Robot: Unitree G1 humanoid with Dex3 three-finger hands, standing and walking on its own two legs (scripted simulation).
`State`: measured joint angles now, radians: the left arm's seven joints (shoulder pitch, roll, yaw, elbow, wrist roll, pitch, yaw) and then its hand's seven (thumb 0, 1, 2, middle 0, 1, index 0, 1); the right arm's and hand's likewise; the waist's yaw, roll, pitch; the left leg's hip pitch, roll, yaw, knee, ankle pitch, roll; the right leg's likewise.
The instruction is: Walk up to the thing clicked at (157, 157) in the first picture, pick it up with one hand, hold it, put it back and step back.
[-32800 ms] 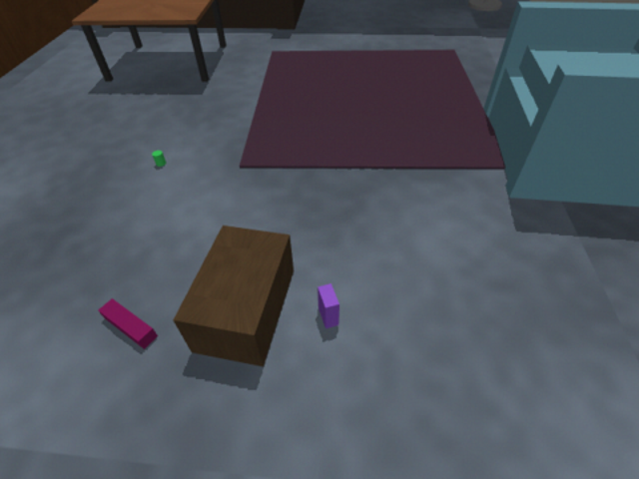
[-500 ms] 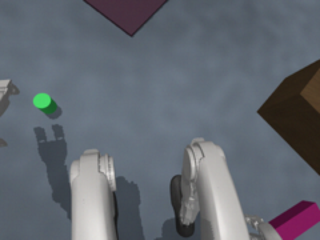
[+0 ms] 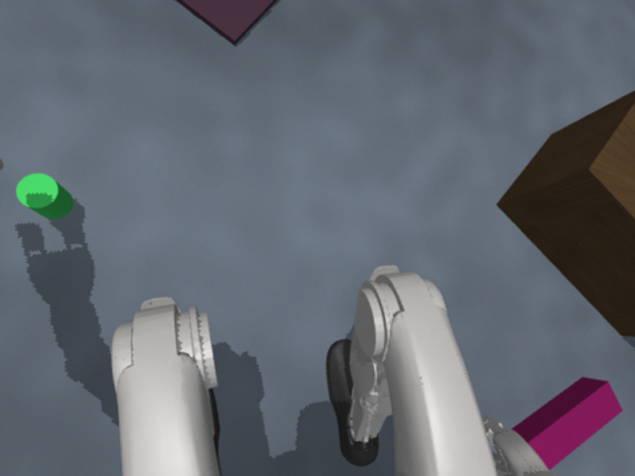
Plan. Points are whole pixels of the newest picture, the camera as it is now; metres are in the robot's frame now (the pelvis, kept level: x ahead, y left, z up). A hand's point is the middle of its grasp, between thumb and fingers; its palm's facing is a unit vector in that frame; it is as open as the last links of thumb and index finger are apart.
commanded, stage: rise first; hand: left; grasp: from above
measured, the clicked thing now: (46, 197) +0.48 +0.35 -0.29
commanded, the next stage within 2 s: approach in 1.84 s
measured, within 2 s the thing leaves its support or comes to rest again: neither
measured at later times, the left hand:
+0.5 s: hand out of the picture +0.42 +0.39 -0.18, palm faces -0.47 -0.12 -0.88, open 13.9 cm
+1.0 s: hand out of the picture +0.43 +0.40 -0.19, palm faces -0.47 -0.11 -0.88, open 13.4 cm
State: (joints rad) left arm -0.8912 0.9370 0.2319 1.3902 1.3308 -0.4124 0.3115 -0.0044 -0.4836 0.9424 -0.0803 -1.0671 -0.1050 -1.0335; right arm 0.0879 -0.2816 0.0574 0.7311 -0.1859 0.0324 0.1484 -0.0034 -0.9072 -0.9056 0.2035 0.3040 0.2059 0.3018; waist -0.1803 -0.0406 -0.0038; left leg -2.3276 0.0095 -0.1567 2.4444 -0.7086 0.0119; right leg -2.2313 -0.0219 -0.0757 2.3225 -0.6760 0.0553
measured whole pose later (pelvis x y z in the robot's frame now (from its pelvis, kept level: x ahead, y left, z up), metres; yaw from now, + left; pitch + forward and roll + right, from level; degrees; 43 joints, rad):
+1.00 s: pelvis +0.00 +0.00 -0.01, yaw -2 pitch +32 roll -13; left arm -0.97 1.05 0.23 1.47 1.35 -0.42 0.32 0.00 -0.41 0.90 -0.23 -0.90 -0.21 -0.92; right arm 0.10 -0.29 0.14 0.70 -0.20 0.02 0.16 0.00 -0.91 -0.91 0.20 0.30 0.21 0.30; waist -0.23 -0.06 0.05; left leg -2.37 0.00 -0.19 2.50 -0.70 0.02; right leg -2.25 -0.01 -0.10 2.35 -0.66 0.06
